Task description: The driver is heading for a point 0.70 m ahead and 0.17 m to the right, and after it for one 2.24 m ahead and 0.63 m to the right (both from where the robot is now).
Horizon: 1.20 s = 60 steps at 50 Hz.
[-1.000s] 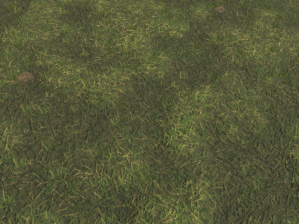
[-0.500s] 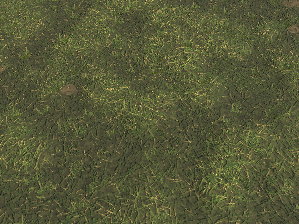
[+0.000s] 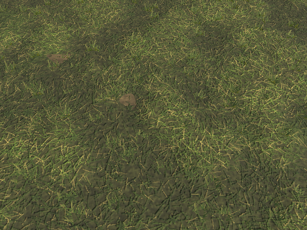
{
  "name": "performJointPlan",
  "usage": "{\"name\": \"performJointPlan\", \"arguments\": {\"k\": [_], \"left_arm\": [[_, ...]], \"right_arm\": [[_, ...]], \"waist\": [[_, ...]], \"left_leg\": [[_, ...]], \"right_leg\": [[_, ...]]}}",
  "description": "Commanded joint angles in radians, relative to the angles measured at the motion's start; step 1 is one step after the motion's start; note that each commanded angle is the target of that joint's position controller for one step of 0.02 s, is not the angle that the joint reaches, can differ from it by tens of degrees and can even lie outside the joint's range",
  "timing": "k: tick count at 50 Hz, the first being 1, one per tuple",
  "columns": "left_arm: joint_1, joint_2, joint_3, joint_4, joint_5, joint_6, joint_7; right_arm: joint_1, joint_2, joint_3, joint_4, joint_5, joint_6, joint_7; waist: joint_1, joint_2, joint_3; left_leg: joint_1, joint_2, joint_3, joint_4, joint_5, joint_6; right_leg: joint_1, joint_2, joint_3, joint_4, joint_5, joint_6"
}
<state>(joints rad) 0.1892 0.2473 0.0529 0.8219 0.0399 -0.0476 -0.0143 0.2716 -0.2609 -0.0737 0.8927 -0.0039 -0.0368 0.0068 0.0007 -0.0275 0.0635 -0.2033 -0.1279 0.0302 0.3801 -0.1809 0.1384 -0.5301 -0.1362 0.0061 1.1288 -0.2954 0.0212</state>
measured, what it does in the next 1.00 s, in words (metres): walks ahead, turning right: right foot, then left foot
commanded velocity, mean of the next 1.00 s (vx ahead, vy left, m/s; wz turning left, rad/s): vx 0.50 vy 0.00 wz -0.31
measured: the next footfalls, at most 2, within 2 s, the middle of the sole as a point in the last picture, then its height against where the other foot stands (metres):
right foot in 0.38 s outside the picture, level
left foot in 0.90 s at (164, 176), level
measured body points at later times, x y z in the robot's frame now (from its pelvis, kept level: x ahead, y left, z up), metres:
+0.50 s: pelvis +0.28 -0.06 -0.01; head +0.31 -0.07 +0.44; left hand +0.42 +0.19 -0.13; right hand +0.31 -0.33 -0.15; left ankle +0.18 +0.07 -0.63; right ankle +0.33 -0.11 -0.74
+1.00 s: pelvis +0.58 -0.08 -0.01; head +0.61 -0.08 +0.44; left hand +0.71 +0.17 -0.14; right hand +0.62 -0.38 -0.11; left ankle +0.67 -0.03 -0.74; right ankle +0.40 -0.13 -0.65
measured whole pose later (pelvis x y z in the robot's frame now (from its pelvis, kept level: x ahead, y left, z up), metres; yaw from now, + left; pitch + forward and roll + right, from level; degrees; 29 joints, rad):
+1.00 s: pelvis +0.58 -0.08 -0.01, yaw -24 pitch +1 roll +0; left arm 0.37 0.30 0.06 0.86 0.02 -0.05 -0.01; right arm 0.16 -0.26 -0.02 0.76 -0.03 -0.07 0.01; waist 0.04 -0.02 0.03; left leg -0.37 -0.04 0.03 0.53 -0.18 0.05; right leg -0.27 0.10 0.09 1.09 -0.39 -0.08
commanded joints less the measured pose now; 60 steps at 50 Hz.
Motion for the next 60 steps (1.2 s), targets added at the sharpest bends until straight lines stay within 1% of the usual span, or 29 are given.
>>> {"name": "performJointPlan", "arguments": {"k": [1, 8, 13, 16, 17, 18, 19, 20, 21, 22, 23, 24, 25, 27, 29, 34, 39, 42, 43, 44, 45, 46, 47, 48, 49, 50, 52, 54, 60], "left_arm": [[0.089, 0.061, 0.013, -0.014, 0.003, 0.023, -0.011], [-0.106, 0.066, 0.006, -0.062, -0.019, 0.022, -0.021], [-0.192, 0.052, -0.008, -0.100, -0.016, 0.011, -0.033], [-0.102, 0.067, -0.002, -0.083, -0.014, 0.010, -0.023], [-0.008, 0.087, 0.007, -0.058, -0.013, 0.007, -0.019], [0.128, 0.112, 0.020, -0.017, -0.010, 0.001, -0.014], [0.277, 0.154, 0.039, 0.020, 0.006, -0.005, -0.007], [0.336, 0.290, 0.081, 0.021, 0.014, 0.002, 0.004], [0.269, 0.256, 0.073, 0.021, -0.032, 0.009, -0.006], [0.189, 0.239, 0.069, 0.012, -0.044, 0.013, -0.006], [0.139, 0.174, 0.054, 0.002, -0.039, 0.016, -0.007], [0.110, 0.139, 0.043, 0.000, -0.037, 0.015, -0.003], [0.094, 0.119, 0.035, 0.003, -0.041, 0.010, 0.002], [0.110, 0.139, 0.037, 0.006, -0.042, -0.008, 0.003], [0.139, 0.170, 0.046, 0.009, -0.043, -0.016, 0.003], [0.238, 0.178, 0.053, 0.013, -0.047, -0.007, 0.007], [0.294, 0.183, 0.054, 0.010, -0.030, -0.002, 0.020], [0.251, 0.191, 0.051, 0.000, -0.024, -0.011, 0.030], [0.232, 0.199, 0.051, -0.001, -0.024, -0.016, 0.029], [0.218, 0.199, 0.048, 0.002, -0.026, -0.020, 0.023], [0.223, 0.158, 0.034, -0.014, -0.033, -0.027, 0.015], [0.348, 0.068, 0.015, -0.031, -0.061, -0.028, 0.012], [0.369, 0.134, 0.021, -0.013, -0.032, -0.022, 0.016], [0.282, 0.152, 0.024, -0.012, -0.016, -0.015, 0.014], [0.198, 0.141, 0.017, -0.027, -0.011, -0.016, 0.005], [0.168, 0.129, 0.015, -0.038, -0.012, -0.013, -0.002], [0.178, 0.114, 0.009, -0.033, 0.001, 0.005, -0.014], [0.171, 0.104, 0.004, -0.036, 0.004, 0.013, -0.019], [-0.076, 0.061, -0.027, -0.112, -0.001, 0.010, -0.031]], "right_arm": [[0.052, -0.114, -0.018, -0.035, 0.004, -0.038, -0.001], [0.148, -0.106, 0.000, -0.001, -0.011, -0.050, -0.005], [0.173, -0.094, 0.015, 0.032, -0.023, -0.053, -0.026], [0.143, -0.127, 0.015, 0.039, -0.028, -0.056, -0.042], [0.131, -0.146, 0.011, 0.039, -0.032, -0.050, -0.046], [0.116, -0.162, 0.007, 0.032, -0.035, -0.042, -0.047], [0.076, -0.170, 0.007, 0.008, -0.024, -0.043, -0.045], [0.135, -0.081, 0.026, -0.046, 0.004, -0.053, -0.025], [0.085, -0.115, 0.019, -0.063, -0.022, -0.063, -0.015], [0.028, -0.104, 0.024, -0.090, -0.024, -0.072, -0.007], [0.007, -0.110, 0.026, -0.099, -0.019, -0.080, -0.002], [0.002, -0.103, 0.025, -0.100, -0.023, -0.073, -0.001], [0.014, -0.093, 0.030, -0.107, -0.037, -0.053, -0.002], [0.028, -0.074, 0.036, -0.114, -0.050, -0.018, 0.003], [-0.021, -0.069, 0.039, -0.141, -0.048, -0.006, 0.007], [-0.219, -0.068, 0.045, -0.214, -0.039, -0.005, 0.012], [-0.335, -0.072, 0.056, -0.262, -0.030, -0.021, 0.019], [-0.254, -0.100, 0.049, -0.246, -0.030, -0.034, 0.016], [-0.171, -0.123, 0.038, -0.219, -0.029, -0.039, 0.009], [-0.040, -0.143, 0.027, -0.179, -0.031, -0.049, -0.001], [0.102, -0.195, 0.013, -0.162, -0.047, -0.059, -0.016], [0.175, -0.301, -0.015, -0.155, -0.064, -0.051, -0.023], [0.144, -0.267, -0.019, -0.138, -0.031, -0.033, -0.012], [0.052, -0.179, -0.001, -0.160, -0.021, -0.030, -0.006], [0.004, -0.121, 0.013, -0.161, -0.021, -0.033, -0.001], [-0.009, -0.100, 0.020, -0.150, -0.026, -0.037, -0.002], [0.016, -0.095, 0.024, -0.117, -0.019, -0.051, -0.003], [0.055, -0.105, 0.021, -0.092, -0.008, -0.067, 0.004], [0.126, -0.109, 0.017, -0.039, 0.000, -0.062, 0.008]], "waist": [[0.022, 0.056, -0.062], [-0.052, 0.080, 0.004], [-0.066, 0.074, 0.055], [-0.011, 0.114, -0.013], [0.031, 0.129, -0.065], [0.089, 0.129, -0.134], [0.172, 0.087, -0.205], [0.130, -0.158, -0.314], [0.100, -0.090, -0.346], [0.064, -0.031, -0.194], [0.039, 0.042, -0.103], [0.005, 0.072, -0.037], [-0.026, 0.058, -0.017], [-0.038, 0.021, -0.037], [-0.031, 0.003, -0.036], [0.052, -0.030, -0.031], [0.100, -0.042, -0.038], [0.048, -0.058, -0.050], [0.011, -0.059, -0.079], [-0.056, -0.021, -0.143], [-0.113, 0.046, -0.257], [-0.069, 0.260, -0.370], [-0.046, 0.261, -0.351], [-0.029, 0.114, -0.181], [-0.031, 0.046, -0.104], [-0.014, 0.068, -0.063], [0.011, 0.124, -0.058], [0.018, 0.125, -0.071], [-0.023, 0.110, -0.010]], "left_leg": [[0.082, 0.262, -0.208, -0.200, 0.394, 0.104], [0.242, 0.279, -0.100, -0.249, 0.432, 0.018], [0.336, 0.317, -0.007, -0.241, 0.578, 0.001], [0.379, 0.331, 0.051, -0.061, 1.057, -0.031], [0.391, 0.336, 0.062, 0.076, 1.170, -0.037], [0.354, 0.333, 0.071, 0.265, 1.141, -0.039], [0.178, 0.306, 0.101, 0.527, 0.903, -0.049], [-0.229, 0.120, 0.120, 0.972, 0.179, -0.104], [-0.420, 0.037, -0.063, 1.109, -0.298, -0.094], [-0.492, 0.119, -0.123, 1.078, -0.211, -0.086], [-0.477, 0.162, -0.104, 0.998, -0.147, -0.090], [-0.438, 0.190, -0.096, 0.919, -0.135, -0.100], [-0.384, 0.209, -0.092, 0.858, -0.131, -0.121], [-0.339, 0.218, -0.066, 0.781, -0.117, -0.153], [-0.362, 0.224, -0.043, 0.689, -0.060, -0.179], [-0.454, 0.209, -0.032, 0.428, 0.128, -0.208], [-0.455, 0.166, -0.028, 0.254, 0.157, -0.183], [-0.274, 0.142, -0.036, 0.148, 0.106, -0.130], [-0.162, 0.115, -0.026, 0.128, 0.060, -0.108], [-0.002, 0.107, -0.016, 0.064, 0.075, -0.082], [0.217, 0.257, -0.167, 0.050, -0.024, -0.035], [0.476, 0.519, -0.606, -0.001, -0.087, 0.087], [0.435, 0.559, -0.839, -0.098, -0.187, 0.139], [0.291, 0.513, -0.690, -0.111, -0.244, 0.125], [0.182, 0.455, -0.545, -0.131, -0.175, 0.099], [0.121, 0.403, -0.438, -0.154, -0.074, 0.069], [0.069, 0.346, -0.315, -0.177, 0.097, 0.045], [0.080, 0.339, -0.265, -0.191, 0.209, 0.060], [0.094, 0.291, -0.136, -0.260, 0.262, 0.057]], "right_leg": [[-0.060, -0.008, -0.024, -0.074, 0.094, 0.011], [-0.197, 0.030, -0.025, -0.302, 0.286, -0.031], [-0.165, 0.099, -0.068, -0.477, 0.278, -0.085], [0.009, 0.185, -0.145, -0.525, 0.155, -0.144], [0.092, 0.216, -0.154, -0.535, 0.104, -0.168], [0.233, 0.235, -0.140, -0.584, 0.098, -0.194], [0.465, 0.168, -0.027, -0.652, 0.121, -0.245], [0.791, -0.132, 0.456, -0.662, 0.156, -0.418], [0.821, -0.193, 0.753, -0.799, 0.221, -0.463], [0.685, -0.172, 0.598, -0.825, 0.149, -0.430], [0.546, -0.143, 0.503, -0.865, 0.162, -0.389], [0.431, -0.093, 0.422, -0.891, 0.220, -0.350], [0.346, -0.046, 0.356, -0.912, 0.273, -0.325], [0.292, 0.004, 0.286, -0.925, 0.362, -0.315], [0.279, 0.032, 0.256, -0.940, 0.396, -0.310], [0.398, 0.065, 0.268, -0.913, 0.436, -0.250], [0.537, 0.034, 0.311, -0.841, 0.542, -0.240], [0.534, -0.002, 0.330, -0.788, 0.631, -0.196], [0.527, 0.006, 0.320, -0.714, 0.746, -0.180], [0.510, 0.052, 0.274, -0.553, 0.792, -0.159], [0.395, 0.103, 0.230, -0.322, 0.602, -0.139], [0.104, 0.259, 0.116, 0.000, 0.022, -0.094], [-0.040, 0.258, 0.111, 0.120, -0.217, -0.100], [-0.082, 0.198, 0.129, 0.152, -0.134, -0.100], [-0.073, 0.168, 0.124, 0.102, -0.071, -0.098], [-0.057, 0.141, 0.114, 0.048, -0.048, -0.095], [-0.004, 0.125, 0.094, -0.011, -0.030, -0.079], [-0.018, 0.121, 0.072, -0.040, -0.010, -0.067], [-0.096, 0.061, -0.023, -0.321, 0.191, -0.026]]}}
